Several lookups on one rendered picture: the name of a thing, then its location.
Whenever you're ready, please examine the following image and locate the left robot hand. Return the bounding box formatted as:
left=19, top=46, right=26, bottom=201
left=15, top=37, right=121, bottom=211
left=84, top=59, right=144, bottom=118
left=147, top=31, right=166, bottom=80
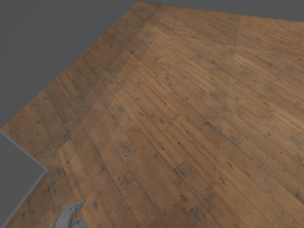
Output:
left=52, top=201, right=87, bottom=228

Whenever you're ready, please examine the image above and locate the fridge door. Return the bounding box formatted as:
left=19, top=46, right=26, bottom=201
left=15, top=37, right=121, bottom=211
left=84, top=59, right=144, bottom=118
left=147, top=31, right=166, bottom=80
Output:
left=0, top=133, right=45, bottom=228

